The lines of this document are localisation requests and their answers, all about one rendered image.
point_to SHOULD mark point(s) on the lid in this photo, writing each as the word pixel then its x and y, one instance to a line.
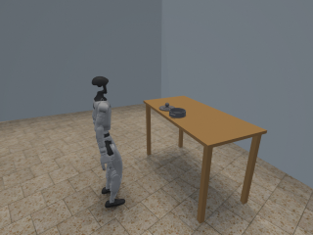
pixel 164 108

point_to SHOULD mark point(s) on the robot left foot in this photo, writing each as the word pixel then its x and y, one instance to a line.
pixel 105 190

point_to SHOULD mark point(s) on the table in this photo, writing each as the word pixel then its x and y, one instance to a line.
pixel 211 128

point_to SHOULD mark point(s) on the left robot upper arm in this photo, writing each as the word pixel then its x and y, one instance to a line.
pixel 93 115

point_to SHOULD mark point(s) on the humanoid robot torso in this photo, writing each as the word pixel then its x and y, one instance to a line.
pixel 107 121

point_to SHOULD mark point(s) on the robot right hand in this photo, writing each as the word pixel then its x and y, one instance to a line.
pixel 105 159

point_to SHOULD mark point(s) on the right robot upper arm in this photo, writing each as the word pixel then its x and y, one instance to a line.
pixel 101 114

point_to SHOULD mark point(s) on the pot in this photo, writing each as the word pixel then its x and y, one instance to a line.
pixel 177 112

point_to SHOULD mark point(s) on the robot right forearm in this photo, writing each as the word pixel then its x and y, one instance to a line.
pixel 101 140

